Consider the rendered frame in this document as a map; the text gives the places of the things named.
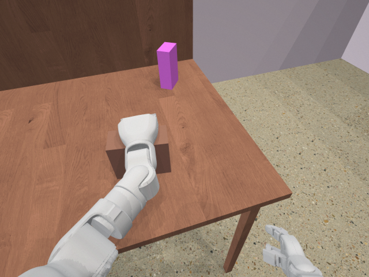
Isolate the robot left upper arm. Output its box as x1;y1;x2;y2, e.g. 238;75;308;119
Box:
18;223;118;277

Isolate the table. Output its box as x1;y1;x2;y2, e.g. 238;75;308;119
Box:
0;0;292;277

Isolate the left robot hand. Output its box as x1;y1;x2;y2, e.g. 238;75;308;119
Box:
118;114;159;146

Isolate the right robot hand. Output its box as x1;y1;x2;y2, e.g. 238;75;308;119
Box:
263;224;305;276

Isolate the robot right forearm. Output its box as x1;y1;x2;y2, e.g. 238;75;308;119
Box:
287;254;324;277

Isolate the robot left forearm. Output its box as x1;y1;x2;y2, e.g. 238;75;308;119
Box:
47;140;159;264

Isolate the sponge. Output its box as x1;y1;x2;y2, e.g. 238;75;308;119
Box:
106;125;171;179

